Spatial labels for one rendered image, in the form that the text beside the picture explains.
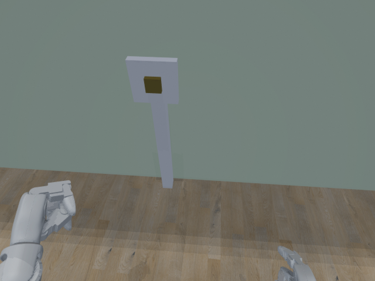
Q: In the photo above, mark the button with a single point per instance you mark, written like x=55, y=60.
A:
x=153, y=85

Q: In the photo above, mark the panel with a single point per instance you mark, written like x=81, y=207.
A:
x=167, y=69

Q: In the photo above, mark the left robot hand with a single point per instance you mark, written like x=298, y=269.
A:
x=56, y=201

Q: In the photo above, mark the left robot forearm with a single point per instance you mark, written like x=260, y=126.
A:
x=21, y=262

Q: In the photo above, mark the right robot hand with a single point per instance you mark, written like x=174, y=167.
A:
x=301, y=272

